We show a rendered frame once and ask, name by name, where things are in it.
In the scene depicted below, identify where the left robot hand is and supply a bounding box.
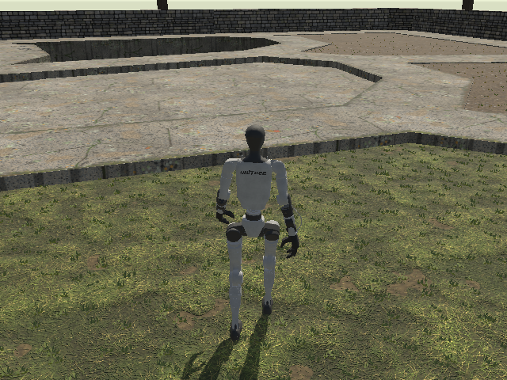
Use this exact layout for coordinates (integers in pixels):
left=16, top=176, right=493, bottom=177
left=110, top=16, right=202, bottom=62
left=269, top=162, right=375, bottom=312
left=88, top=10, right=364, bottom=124
left=216, top=210, right=234, bottom=224

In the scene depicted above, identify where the left robot forearm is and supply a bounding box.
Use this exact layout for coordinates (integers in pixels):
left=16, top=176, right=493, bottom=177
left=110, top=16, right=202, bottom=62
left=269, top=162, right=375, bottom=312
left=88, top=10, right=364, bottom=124
left=216, top=189, right=227, bottom=214

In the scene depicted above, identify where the right robot hand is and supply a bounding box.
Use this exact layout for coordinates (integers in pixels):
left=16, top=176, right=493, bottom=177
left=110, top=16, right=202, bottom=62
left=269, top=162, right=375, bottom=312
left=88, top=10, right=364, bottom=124
left=280, top=235, right=299, bottom=259

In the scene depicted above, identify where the right robot shin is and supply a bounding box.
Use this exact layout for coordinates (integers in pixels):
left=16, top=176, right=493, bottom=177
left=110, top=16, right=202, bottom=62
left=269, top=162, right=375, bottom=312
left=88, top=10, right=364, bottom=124
left=264, top=256, right=276, bottom=305

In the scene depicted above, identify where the left robot upper arm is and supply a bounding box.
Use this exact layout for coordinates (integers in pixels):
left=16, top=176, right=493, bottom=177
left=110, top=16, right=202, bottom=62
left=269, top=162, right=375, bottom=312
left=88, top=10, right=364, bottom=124
left=218, top=158, right=238, bottom=200

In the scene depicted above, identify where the right robot forearm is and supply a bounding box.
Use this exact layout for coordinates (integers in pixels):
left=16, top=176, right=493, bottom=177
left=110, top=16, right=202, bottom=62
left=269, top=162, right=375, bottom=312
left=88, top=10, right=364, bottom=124
left=281, top=194, right=298, bottom=236

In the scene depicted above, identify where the left robot foot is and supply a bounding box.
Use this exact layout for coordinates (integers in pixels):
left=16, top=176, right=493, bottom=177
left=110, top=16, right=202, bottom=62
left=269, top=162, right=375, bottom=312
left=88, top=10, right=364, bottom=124
left=230, top=319, right=242, bottom=340

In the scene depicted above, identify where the right robot upper arm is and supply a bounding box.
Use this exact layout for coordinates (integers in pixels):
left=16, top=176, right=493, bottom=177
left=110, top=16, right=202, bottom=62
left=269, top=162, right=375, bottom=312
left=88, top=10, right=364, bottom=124
left=271, top=159, right=289, bottom=206

